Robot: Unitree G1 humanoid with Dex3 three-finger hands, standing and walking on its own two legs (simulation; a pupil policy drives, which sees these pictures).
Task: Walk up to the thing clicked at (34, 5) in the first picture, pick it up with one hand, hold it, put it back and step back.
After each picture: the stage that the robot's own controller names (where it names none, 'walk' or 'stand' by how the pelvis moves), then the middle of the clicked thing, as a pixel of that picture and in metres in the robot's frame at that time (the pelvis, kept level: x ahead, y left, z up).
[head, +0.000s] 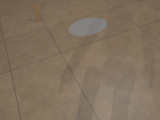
stand; (37, 13) +2.03 +0.63 -0.65
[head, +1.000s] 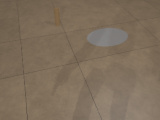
walk; (57, 17) +1.95 +0.26 -0.64
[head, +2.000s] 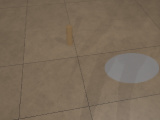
walk; (69, 35) +1.38 +0.14 -0.64
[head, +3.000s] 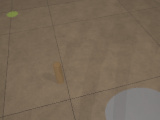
walk; (58, 73) +0.91 +0.22 -0.64
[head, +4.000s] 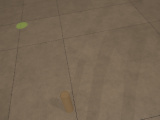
walk; (67, 102) +0.61 +0.21 -0.64
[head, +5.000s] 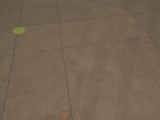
stand; out of the picture +0.48 +0.15 -0.64
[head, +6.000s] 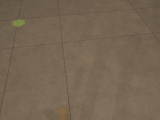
stand; (63, 117) +0.47 +0.16 -0.65
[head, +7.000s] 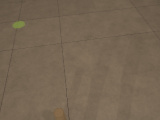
stand; (61, 119) +0.46 +0.20 -0.64
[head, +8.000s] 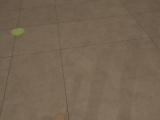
stand; out of the picture +0.46 +0.19 -0.66
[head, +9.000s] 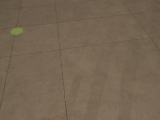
stand; out of the picture +0.44 +0.20 -0.66
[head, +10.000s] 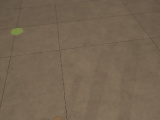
stand; out of the picture +0.44 +0.20 -0.66
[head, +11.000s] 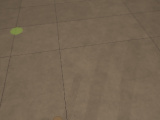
stand; out of the picture +0.43 +0.20 -0.66
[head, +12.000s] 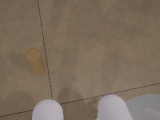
go down; (36, 64) +0.51 +0.20 -0.37
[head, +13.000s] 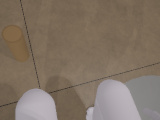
go down; (18, 46) +0.52 +0.23 -0.27
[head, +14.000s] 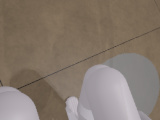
close in; out of the picture +0.51 +0.27 -0.17
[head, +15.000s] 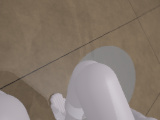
close; out of the picture +0.50 +0.29 -0.16
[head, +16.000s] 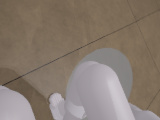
lift; out of the picture +0.45 +0.26 -0.17
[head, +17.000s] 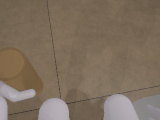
lift; (24, 78) +0.34 +0.19 +0.01
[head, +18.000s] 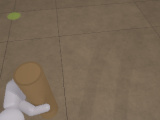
hold; (40, 95) +0.30 +0.15 +0.04
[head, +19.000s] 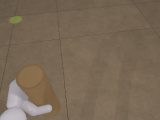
hold; (43, 95) +0.30 +0.15 +0.04
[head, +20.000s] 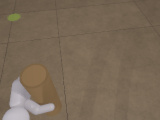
crouch; (45, 94) +0.31 +0.14 +0.04
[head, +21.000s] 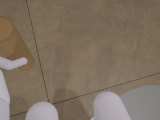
crouch; (15, 49) +0.46 +0.18 -0.04
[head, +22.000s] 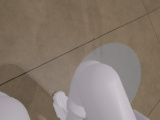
lower; out of the picture +0.46 +0.26 -0.18
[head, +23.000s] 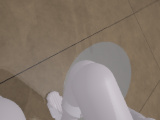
lower; out of the picture +0.47 +0.28 -0.17
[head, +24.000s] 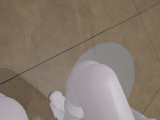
lower; out of the picture +0.47 +0.28 -0.17
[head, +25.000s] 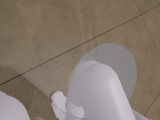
lower; out of the picture +0.46 +0.28 -0.17
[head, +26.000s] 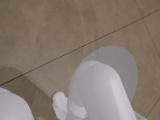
loosen; out of the picture +0.46 +0.26 -0.17
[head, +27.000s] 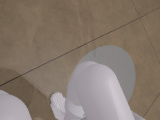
withdraw; out of the picture +0.47 +0.26 -0.18
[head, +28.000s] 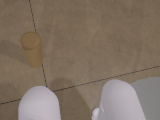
walk; (33, 52) +0.49 +0.19 -0.25
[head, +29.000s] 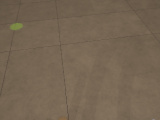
stand; out of the picture +0.42 +0.14 -0.59
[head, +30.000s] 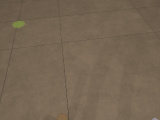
stand; out of the picture +0.43 +0.15 -0.60
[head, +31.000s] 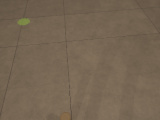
stand; out of the picture +0.43 +0.15 -0.61
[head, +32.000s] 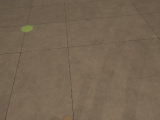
walk; out of the picture +0.44 +0.14 -0.65
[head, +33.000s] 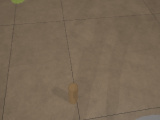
walk; (73, 94) +0.56 +0.05 -0.63
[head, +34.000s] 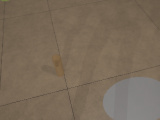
walk; (58, 66) +0.84 +0.23 -0.62
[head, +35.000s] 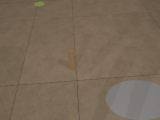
stand; (72, 59) +1.08 +0.14 -0.64
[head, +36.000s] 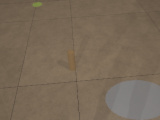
stand; (71, 60) +1.08 +0.12 -0.66
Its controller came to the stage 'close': yes
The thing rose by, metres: 0.69
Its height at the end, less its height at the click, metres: +0.00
